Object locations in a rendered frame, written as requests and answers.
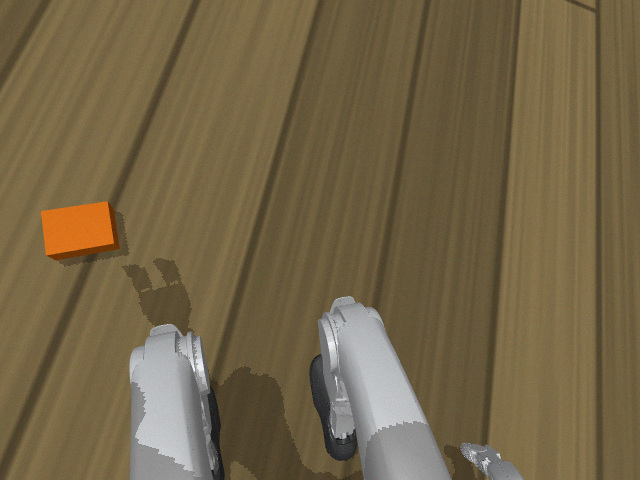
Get small box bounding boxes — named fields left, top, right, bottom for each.
left=41, top=201, right=120, bottom=260

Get right robot foot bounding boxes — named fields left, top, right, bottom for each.
left=310, top=354, right=357, bottom=461

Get right robot hand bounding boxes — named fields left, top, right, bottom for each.
left=460, top=443, right=524, bottom=480

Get left robot foot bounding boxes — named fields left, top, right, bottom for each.
left=207, top=386, right=225, bottom=480

